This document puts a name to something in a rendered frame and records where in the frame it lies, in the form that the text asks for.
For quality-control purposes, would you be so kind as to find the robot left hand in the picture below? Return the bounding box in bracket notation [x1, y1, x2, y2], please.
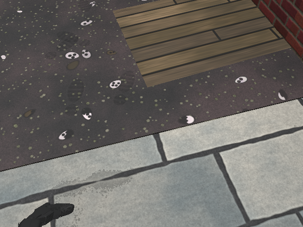
[18, 202, 75, 227]

